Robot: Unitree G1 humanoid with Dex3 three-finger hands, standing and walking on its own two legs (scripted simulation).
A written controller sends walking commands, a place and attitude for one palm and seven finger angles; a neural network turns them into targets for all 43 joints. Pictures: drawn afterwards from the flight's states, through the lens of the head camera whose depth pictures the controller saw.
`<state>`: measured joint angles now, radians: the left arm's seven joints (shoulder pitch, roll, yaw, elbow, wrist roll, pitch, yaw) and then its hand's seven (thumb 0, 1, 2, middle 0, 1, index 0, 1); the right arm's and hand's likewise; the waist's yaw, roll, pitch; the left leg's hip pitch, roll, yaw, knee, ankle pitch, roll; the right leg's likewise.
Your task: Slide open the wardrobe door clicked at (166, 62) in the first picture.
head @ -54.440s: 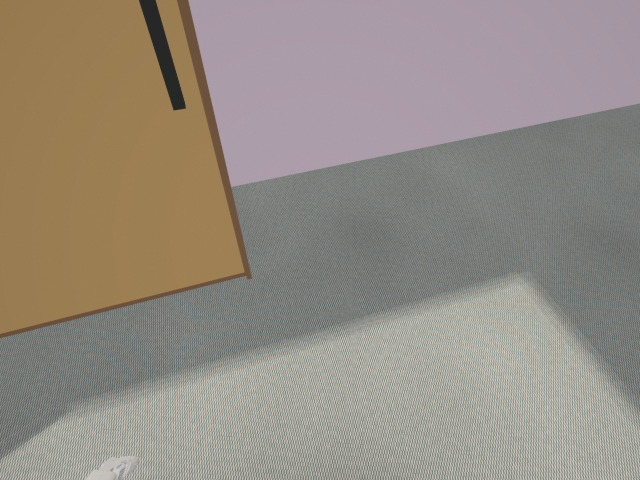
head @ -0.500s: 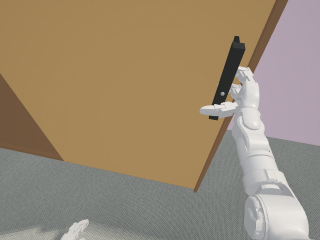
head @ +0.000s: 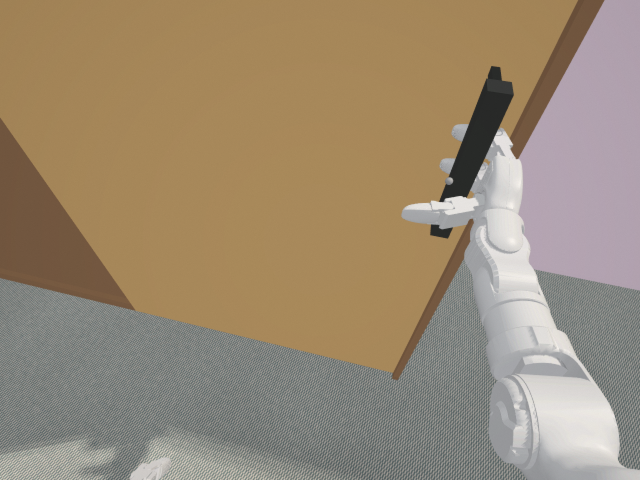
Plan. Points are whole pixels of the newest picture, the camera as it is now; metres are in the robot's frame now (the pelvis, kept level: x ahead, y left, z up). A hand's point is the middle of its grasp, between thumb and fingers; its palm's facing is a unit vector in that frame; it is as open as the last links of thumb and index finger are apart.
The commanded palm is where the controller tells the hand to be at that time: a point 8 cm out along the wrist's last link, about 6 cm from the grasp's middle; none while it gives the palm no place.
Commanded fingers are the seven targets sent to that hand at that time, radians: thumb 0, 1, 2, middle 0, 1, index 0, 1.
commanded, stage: slide the fingers in behind the handle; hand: right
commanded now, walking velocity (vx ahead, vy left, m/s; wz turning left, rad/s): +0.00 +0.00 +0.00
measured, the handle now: (464, 161) +0.51 -0.13 +0.14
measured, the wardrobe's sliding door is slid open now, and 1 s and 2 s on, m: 0.00 0.00 0.00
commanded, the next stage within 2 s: grip the handle and tug to test in 0.12 s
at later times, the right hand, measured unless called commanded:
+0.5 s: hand (448, 180) +0.46 -0.10 +0.14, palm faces +0.11 +0.99 +0.01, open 12.1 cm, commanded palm +0.43 -0.15 +0.15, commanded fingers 0.00 -0.20 -0.60 0.38 1.30 0.38 1.30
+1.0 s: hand (449, 181) +0.46 -0.10 +0.14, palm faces +0.12 +0.99 +0.01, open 6.1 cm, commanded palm +0.43 -0.14 +0.15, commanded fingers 0.00 -0.90 -0.90 0.45 1.40 0.45 1.40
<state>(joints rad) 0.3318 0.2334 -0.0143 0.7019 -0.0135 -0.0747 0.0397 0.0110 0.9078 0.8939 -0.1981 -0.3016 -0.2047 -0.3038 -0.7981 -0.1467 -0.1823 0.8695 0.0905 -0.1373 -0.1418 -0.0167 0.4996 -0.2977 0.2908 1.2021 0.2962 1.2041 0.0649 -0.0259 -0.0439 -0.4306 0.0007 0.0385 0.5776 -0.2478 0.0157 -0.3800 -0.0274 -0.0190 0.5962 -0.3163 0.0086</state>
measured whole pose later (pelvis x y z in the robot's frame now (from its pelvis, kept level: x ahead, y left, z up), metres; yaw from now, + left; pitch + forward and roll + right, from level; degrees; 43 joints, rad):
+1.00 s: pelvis +0.01 +0.00 +0.00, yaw +0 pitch +6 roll +0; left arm 0.32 0.23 -0.01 0.69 -0.02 -0.07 0.04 0.01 0.91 0.89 -0.20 -0.30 -0.20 -0.30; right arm -0.74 -0.12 -0.14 0.77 0.09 -0.09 -0.17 0.00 -0.64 -0.78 0.36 1.39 0.38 1.38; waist 0.05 -0.03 -0.05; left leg -0.40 0.00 0.04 0.56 -0.26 0.01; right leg -0.35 -0.02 -0.02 0.58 -0.33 0.01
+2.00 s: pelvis +0.05 +0.00 +0.01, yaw -2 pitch +5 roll +1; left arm 0.23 0.22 0.00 0.65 0.00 -0.02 0.05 0.01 0.91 0.89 -0.20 -0.30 -0.20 -0.30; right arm -0.54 -0.03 -0.04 0.37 0.08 0.14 -0.20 0.03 -0.65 -0.81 0.29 1.36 0.32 1.37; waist -0.01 -0.03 -0.05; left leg -0.29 0.00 0.08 0.51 -0.30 0.01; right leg -0.26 -0.02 0.02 0.53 -0.35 0.01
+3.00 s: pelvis +0.04 +0.05 +0.00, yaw -6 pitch -2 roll -2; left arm 0.20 0.24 0.00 0.72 0.00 -0.07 0.11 0.01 0.91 0.89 -0.20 -0.30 -0.20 -0.30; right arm -0.74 -0.12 0.03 0.60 0.08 -0.11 -0.10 -0.04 -0.61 -0.82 0.38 1.36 0.24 1.40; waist -0.03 0.00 0.17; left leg -0.23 0.00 0.14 0.65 -0.39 0.08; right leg -0.31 -0.04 -0.11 0.65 -0.23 -0.01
